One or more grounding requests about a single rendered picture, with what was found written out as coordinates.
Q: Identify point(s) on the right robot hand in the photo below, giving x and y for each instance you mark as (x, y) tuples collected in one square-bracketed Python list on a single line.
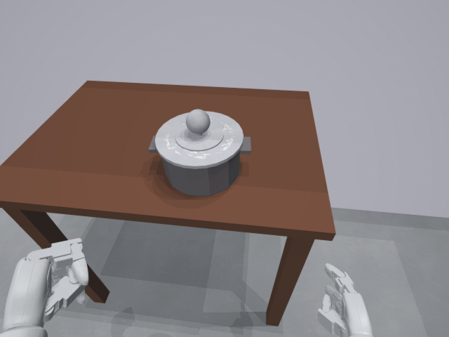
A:
[(351, 315)]

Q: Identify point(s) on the lid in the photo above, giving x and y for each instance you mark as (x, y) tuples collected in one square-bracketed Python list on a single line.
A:
[(179, 146)]

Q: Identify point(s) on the knob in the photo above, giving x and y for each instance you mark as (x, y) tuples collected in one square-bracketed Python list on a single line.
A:
[(198, 121)]

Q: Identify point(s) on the pot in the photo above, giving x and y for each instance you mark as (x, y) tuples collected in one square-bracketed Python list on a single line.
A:
[(204, 181)]

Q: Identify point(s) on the table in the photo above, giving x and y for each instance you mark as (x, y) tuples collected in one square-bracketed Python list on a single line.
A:
[(91, 158)]

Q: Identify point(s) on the left robot hand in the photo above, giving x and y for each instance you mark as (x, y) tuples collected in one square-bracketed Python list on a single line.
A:
[(64, 266)]

